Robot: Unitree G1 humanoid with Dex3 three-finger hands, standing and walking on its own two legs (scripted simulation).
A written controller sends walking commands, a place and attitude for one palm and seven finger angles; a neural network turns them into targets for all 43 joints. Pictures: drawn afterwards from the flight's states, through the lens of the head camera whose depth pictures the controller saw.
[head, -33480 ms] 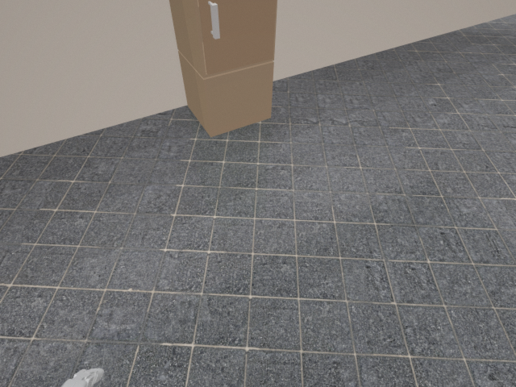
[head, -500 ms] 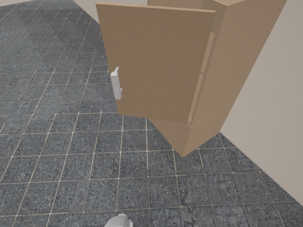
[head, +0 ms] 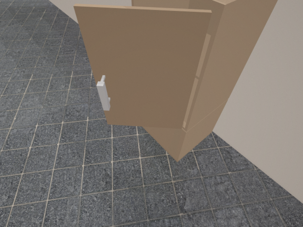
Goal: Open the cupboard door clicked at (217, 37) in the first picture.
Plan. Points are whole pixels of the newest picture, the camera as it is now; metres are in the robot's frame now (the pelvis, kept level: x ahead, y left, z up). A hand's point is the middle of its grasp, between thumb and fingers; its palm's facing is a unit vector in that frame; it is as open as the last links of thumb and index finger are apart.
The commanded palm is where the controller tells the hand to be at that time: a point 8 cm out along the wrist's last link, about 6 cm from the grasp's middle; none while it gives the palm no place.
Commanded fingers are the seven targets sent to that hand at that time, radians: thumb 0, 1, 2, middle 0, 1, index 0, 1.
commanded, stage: come to a stop and stand still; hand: left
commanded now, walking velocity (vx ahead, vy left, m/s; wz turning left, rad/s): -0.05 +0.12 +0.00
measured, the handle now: (105, 93) +0.61 +0.22 -0.07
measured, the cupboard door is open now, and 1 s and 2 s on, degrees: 46 46 46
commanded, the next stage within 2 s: look again from close up in 0.76 s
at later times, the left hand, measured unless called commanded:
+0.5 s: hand out of the picture +0.03 +0.19 -0.17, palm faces -0.01 -0.97 -0.23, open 7.3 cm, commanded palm none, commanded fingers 0.00 0.90 0.90 -0.20 -0.30 -0.20 -0.30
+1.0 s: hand out of the picture +0.00 +0.19 -0.17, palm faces -0.01 -0.98 -0.20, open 7.4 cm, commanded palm none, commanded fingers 0.00 0.90 0.90 -0.20 -0.30 -0.20 -0.30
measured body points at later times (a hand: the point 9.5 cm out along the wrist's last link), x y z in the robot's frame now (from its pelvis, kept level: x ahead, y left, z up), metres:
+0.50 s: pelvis -0.01 +0.01 +0.00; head +0.01 +0.00 +0.45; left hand +0.03 +0.24 -0.15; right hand +0.01 -0.22 -0.16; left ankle +0.01 +0.10 -0.73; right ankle -0.01 -0.12 -0.73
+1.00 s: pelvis +0.00 +0.01 +0.01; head +0.01 +0.01 +0.46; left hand +0.00 +0.24 -0.15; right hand +0.02 -0.22 -0.15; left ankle +0.01 +0.10 -0.73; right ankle -0.01 -0.12 -0.73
